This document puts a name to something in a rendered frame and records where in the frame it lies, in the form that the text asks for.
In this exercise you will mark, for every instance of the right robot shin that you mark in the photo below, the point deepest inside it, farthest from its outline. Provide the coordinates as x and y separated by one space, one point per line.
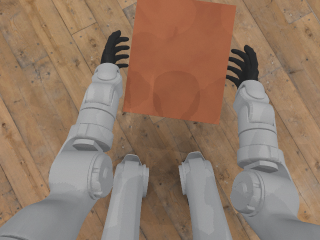
197 154

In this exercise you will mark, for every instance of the right robot hand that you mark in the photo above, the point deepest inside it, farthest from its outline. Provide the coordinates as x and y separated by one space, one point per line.
249 67

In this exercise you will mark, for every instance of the robot left upper arm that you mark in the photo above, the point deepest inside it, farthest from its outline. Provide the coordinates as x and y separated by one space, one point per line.
78 178

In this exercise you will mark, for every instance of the robot right upper arm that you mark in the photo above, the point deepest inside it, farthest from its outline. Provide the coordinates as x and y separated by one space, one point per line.
270 203

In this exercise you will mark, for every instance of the robot right forearm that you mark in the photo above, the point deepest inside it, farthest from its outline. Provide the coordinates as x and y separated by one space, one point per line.
258 143

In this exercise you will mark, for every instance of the left robot hand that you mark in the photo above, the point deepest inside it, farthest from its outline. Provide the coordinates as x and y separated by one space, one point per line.
110 49

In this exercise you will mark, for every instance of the robot left forearm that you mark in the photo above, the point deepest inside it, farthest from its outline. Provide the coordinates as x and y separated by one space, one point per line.
97 114

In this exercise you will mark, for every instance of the right robot thigh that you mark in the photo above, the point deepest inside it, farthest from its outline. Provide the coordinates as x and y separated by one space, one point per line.
207 215

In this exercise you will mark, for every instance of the carton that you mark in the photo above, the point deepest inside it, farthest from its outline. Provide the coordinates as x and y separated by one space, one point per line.
178 59

